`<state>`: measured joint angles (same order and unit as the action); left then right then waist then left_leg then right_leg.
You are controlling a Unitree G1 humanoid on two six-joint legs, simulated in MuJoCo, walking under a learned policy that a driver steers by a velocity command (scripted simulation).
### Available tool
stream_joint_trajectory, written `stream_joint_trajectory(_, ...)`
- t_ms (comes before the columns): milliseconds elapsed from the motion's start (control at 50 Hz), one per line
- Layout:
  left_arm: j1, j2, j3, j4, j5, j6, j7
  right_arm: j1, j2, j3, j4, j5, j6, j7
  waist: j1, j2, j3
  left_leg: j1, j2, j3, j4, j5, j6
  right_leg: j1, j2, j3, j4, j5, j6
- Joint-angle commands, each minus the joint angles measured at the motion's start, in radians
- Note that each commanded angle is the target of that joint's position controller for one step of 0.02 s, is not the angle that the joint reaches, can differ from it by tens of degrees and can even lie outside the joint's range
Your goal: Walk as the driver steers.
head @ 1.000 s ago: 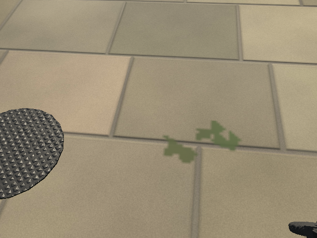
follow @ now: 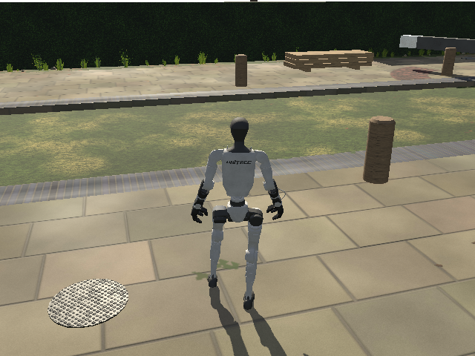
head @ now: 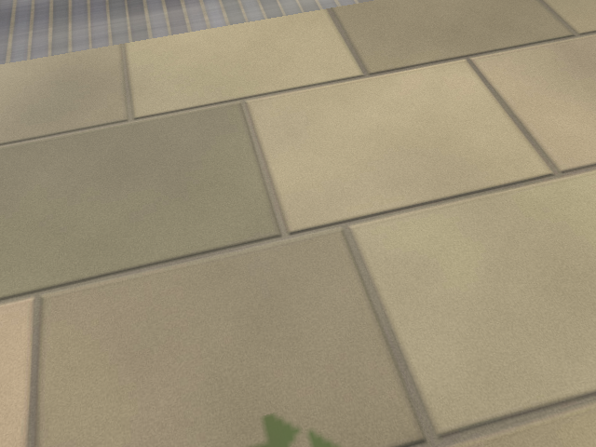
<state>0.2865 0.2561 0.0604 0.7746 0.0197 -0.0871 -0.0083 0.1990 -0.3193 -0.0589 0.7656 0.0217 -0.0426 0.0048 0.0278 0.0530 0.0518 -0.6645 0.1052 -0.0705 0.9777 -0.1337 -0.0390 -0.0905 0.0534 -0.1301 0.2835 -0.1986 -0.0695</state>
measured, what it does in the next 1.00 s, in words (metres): walks ahead, turning left: left foot, then right foot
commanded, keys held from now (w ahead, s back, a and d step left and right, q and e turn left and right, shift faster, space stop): q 0.70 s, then no key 0.22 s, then e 0.08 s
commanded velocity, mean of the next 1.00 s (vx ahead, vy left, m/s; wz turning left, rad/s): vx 0.07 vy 0.00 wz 0.45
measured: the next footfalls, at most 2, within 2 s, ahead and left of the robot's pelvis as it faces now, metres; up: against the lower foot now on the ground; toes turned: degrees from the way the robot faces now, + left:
left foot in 0.22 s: +0.25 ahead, +0.12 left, +0.00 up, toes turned +8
right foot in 0.64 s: +0.29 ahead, -0.10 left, +0.00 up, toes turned +28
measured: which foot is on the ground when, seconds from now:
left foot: up 0.00-0.20, down 0.22-0.66, up 0.68-1.00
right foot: down 0.00-0.22, up 0.24-0.62, down 0.64-1.00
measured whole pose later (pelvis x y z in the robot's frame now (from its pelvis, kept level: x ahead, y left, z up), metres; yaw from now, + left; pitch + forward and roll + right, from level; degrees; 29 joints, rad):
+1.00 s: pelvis +0.18 -0.01 -0.01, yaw +29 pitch +1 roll +0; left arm 0.19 0.25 0.04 0.75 -0.01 0.01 0.02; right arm 0.18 -0.27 -0.05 0.64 0.00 0.06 -0.01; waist 0.03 0.02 0.03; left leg -0.24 0.00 -0.05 0.53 -0.28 -0.06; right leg -0.27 -0.03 0.00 0.50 -0.25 0.01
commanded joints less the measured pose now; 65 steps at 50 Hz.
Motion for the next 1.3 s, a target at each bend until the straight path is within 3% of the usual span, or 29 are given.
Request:
stream_joint_trajectory(20,-0.112,0.145,0.032,-0.074,-0.001,-0.013,0.024,-0.005,-0.015,0.0,-0.061,-0.011,-0.006,0.013,-0.023,-0.11,-0.015,0.118,-0.013,0.053,-0.192,0.192,-0.007,-0.09,-0.22,-0.01,-0.091,0.587,-0.097)
stream_joint_trajectory(120,-0.066,0.188,0.046,-0.04,-0.027,0.033,0.043,-0.075,-0.034,-0.007,-0.131,-0.015,0.0,0.055,0.005,-0.117,-0.042,0.088,-0.037,0.091,-0.339,0.13,0.038,0.087,-0.302,-0.007,0.028,0.652,-0.091)
stream_joint_trajectory(200,-0.111,0.186,0.049,-0.06,-0.047,0.068,0.061,0.125,-0.121,-0.055,-0.115,-0.023,-0.001,0.057,-0.113,-0.089,-0.156,0.348,-0.148,0.152,-0.484,0.109,0.129,0.072,-0.246,-0.044,0.431,0.775,-0.014)
stream_joint_trajectory(220,-0.065,0.161,0.036,-0.074,-0.021,0.06,0.057,0.18,-0.205,-0.078,-0.122,-0.027,-0.001,0.032,-0.127,0.056,-0.23,0.578,-0.021,-0.048,-0.501,0.568,0.195,-0.12,-0.162,-0.051,0.702,0.423,0.056)
stream_joint_trajectory(240,0.031,0.071,0.008,-0.102,0.016,0.05,0.041,0.122,-0.279,-0.082,-0.16,-0.046,0.002,0.015,-0.023,0.271,-0.339,0.87,0.258,-0.516,-0.493,0.907,0.456,-0.493,0.065,0.029,1.096,-0.477,0.141)
stream_joint_trajectory(260,0.026,0.159,0.017,-0.079,-0.003,0.038,0.018,0.121,-0.215,-0.066,-0.187,-0.043,0.005,0.022,-0.088,0.129,-0.505,0.888,0.277,-0.583,-0.559,0.736,0.498,-0.518,0.029,0.268,1.183,-0.471,0.133)
stream_joint_trajectory(280,-0.054,0.188,0.025,-0.1,-0.036,0.042,0.013,0.054,-0.172,-0.056,-0.204,-0.032,0.009,0.021,-0.084,0.053,-0.401,0.808,0.231,-0.465,-0.569,0.564,0.445,-0.558,-0.014,0.268,1.177,-0.408,0.118)
stream_joint_trajectory(300,-0.094,0.172,0.023,-0.103,-0.028,0.05,0.021,0.015,-0.134,-0.049,-0.2,-0.012,0.015,0.017,-0.06,-0.047,-0.27,0.675,0.17,-0.373,-0.594,0.425,0.377,-0.586,-0.051,0.25,1.081,-0.343,0.114)
stream_joint_trajectory(340,-0.115,0.163,0.025,-0.104,-0.015,0.077,0.038,-0.035,-0.104,-0.038,-0.21,-0.008,0.031,0.003,-0.018,-0.041,-0.17,0.464,0.096,-0.297,-0.643,0.264,0.314,-0.499,-0.081,0.234,0.902,-0.27,0.116)
stream_joint_trajectory(400,-0.089,0.118,0.012,-0.088,-0.013,0.085,0.044,-0.037,-0.142,-0.055,-0.218,-0.029,0.043,-0.011,-0.009,0.03,-0.178,0.393,0.053,-0.265,-0.652,0.294,0.302,-0.405,-0.043,0.206,0.707,-0.234,0.144)
stream_joint_trajectory(520,-0.14,0.122,0.013,-0.092,-0.02,0.087,0.041,-0.052,-0.157,-0.065,-0.233,-0.018,0.071,-0.033,-0.038,0.09,-0.187,0.35,0.016,-0.331,-0.662,-0.063,0.248,-0.334,-0.023,0.228,0.508,-0.116,0.152)
stream_joint_trajectory(620,-0.101,0.131,0.028,-0.084,-0.028,0.055,0.022,-0.061,-0.144,-0.063,-0.241,-0.008,0.089,-0.032,-0.018,0.128,-0.169,0.376,-0.007,-0.413,-0.597,-0.075,0.204,-0.211,-0.009,0.209,0.21,-0.05,0.102)
stream_joint_trajectory(640,-0.073,0.155,0.039,-0.076,-0.023,0.052,0.022,-0.047,-0.128,-0.058,-0.24,-0.002,0.091,-0.034,-0.009,0.104,-0.168,0.334,-0.044,-0.392,-0.553,-0.115,0.169,-0.124,-0.056,0.23,0.111,0.006,0.077)
stream_joint_trajectory(660,-0.055,0.227,0.056,-0.083,-0.004,0.056,0.028,-0.008,-0.079,-0.045,-0.241,-0.008,0.091,-0.032,-0.03,-0.06,-0.181,0.225,-0.125,-0.286,-0.371,-0.317,0.112,-0.025,-0.263,0.406,0.04,0.01,0.0)
stream_joint_trajectory(680,-0.081,0.292,0.07,-0.076,0.032,0.065,0.027,-0.032,-0.088,-0.05,-0.284,-0.002,0.078,-0.028,-0.056,-0.368,-0.106,0.039,-0.266,-0.068,-0.146,-0.471,0.057,-0.08,-0.426,0.656,-0.027,0.138,-0.16)
stream_joint_trajectory(700,-0.134,0.227,0.055,-0.113,0.035,0.06,0.03,0.0,-0.172,-0.075,-0.255,-0.02,0.069,-0.026,-0.053,-0.274,-0.11,0.04,-0.191,-0.102,0.067,-0.452,0.022,-0.107,-0.457,0.644,-0.009,0.192,-0.2)
stream_joint_trajectory(740,-0.202,0.154,0.034,-0.132,0.001,0.062,0.039,0.049,-0.159,-0.082,-0.194,-0.013,0.085,-0.03,-0.074,-0.162,-0.099,0.062,-0.188,-0.087,0.194,-0.348,-0.013,-0.114,-0.328,0.448,0.04,0.219,-0.122)
stream_joint_trajectory(800,-0.169,0.142,0.023,-0.117,-0.013,0.073,0.043,0.027,-0.083,-0.054,-0.198,-0.009,0.096,-0.031,-0.044,-0.173,-0.08,0.055,-0.189,-0.048,0.225,-0.284,-0.048,-0.086,-0.271,0.332,0.051,0.326,-0.128)
stream_joint_trajectory(920,-0.123,0.182,0.033,-0.09,-0.017,0.09,0.036,-0.06,-0.03,-0.018,-0.228,-0.012,0.088,-0.02,0.012,-0.265,-0.125,0.268,-0.121,0.048,-0.22,-0.324,-0.052,-0.023,-0.286,0.296,0.087,0.373,-0.147)
stream_joint_trajectory(980,-0.116,0.138,0.01,-0.063,-0.039,0.087,0.02,0.02,-0.008,-0.016,-0.172,-0.021,0.084,-0.019,-0.034,-0.23,-0.103,0.498,-0.132,0.074,-0.639,-0.058,-0.011,-0.104,-0.249,0.306,0.123,0.347,-0.107)
stream_joint_trajectory(1000,-0.07,0.132,0.006,-0.045,-0.042,0.075,0.014,0.027,-0.045,-0.021,-0.169,-0.027,0.083,-0.023,-0.027,-0.199,-0.106,0.615,-0.099,0.024,-0.69,0.058,0.018,-0.172,-0.231,0.31,0.122,0.295,-0.053)
stream_joint_trajectory(1020,-0.057,0.115,-0.004,-0.05,-0.015,0.059,0.003,0.057,-0.118,-0.035,-0.175,-0.036,0.085,-0.035,-0.014,-0.075,-0.159,0.738,0.03,-0.089,-0.626,0.297,0.054,-0.245,-0.179,0.27,0.192,0.155,0.013)
stream_joint_trajectory(1040,-0.03,0.079,-0.012,-0.054,-0.011,0.046,-0.004,0.006,-0.153,-0.04,-0.168,-0.048,0.089,-0.038,0.038,0.109,-0.155,0.646,0.108,-0.113,-0.566,0.299,0.14,-0.258,-0.109,0.188,0.179,-0.064,0.069)
stream_joint_trajectory(1060,-0.101,0.124,-0.007,-0.058,-0.009,0.049,-0.001,-0.033,-0.09,-0.03,-0.18,-0.049,0.081,-0.029,-0.004,0.088,-0.139,0.554,0.09,-0.103,-0.584,0.149,0.168,-0.193,-0.109,0.175,0.194,-0.058,0.101)
stream_joint_trajectory(1080,-0.151,0.159,0.005,-0.067,-0.019,0.055,0.003,-0.037,-0.086,-0.031,-0.179,-0.051,0.076,-0.028,-0.027,0.074,-0.101,0.554,0.054,-0.083,-0.597,0.056,0.149,-0.238,-0.085,0.168,0.237,-0.014,0.105)
stream_joint_trajectory(1180,-0.117,0.141,0.022,-0.082,-0.034,0.093,0.016,-0.012,-0.108,-0.046,-0.17,-0.035,0.063,-0.052,-0.039,0.171,-0.049,0.507,0.187,-0.138,-0.621,0.17,0.222,-0.358,-0.068,0.13,0.506,-0.227,0.094)
stream_joint_trajectory(1220,-0.127,0.131,0.03,-0.097,-0.039,0.108,0.009,-0.024,-0.107,-0.046,-0.174,-0.035,0.055,-0.057,-0.047,0.133,-0.039,0.523,0.26,-0.163,-0.625,0.305,0.277,-0.443,-0.103,0.155,0.681,-0.393,0.098)
stream_joint_trajectory(1260,-0.109,0.115,0.028,-0.098,-0.04,0.122,0.002,-0.076,-0.119,-0.054,-0.173,-0.022,0.05,-0.052,-0.028,0.085,-0.046,0.52,0.236,-0.092,-0.604,0.351,0.256,-0.413,-0.123,0.144,0.637,-0.342,0.105)
stream_joint_trajectory(1300,-0.104,0.115,0.026,-0.107,-0.044,0.127,-0.011,-0.078,-0.143,-0.064,-0.164,-0.012,0.054,-0.044,-0.037,0.084,-0.082,0.499,0.22,-0.051,-0.635,0.123,0.232,-0.329,-0.115,0.095,0.554,-0.253,0.091)
Keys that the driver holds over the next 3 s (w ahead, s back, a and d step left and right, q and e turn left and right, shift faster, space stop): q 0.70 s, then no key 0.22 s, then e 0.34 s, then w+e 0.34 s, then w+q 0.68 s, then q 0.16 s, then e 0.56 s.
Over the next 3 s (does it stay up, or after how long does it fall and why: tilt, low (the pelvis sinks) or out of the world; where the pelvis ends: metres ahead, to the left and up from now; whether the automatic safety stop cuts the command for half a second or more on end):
stays up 0.81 0.09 -0.01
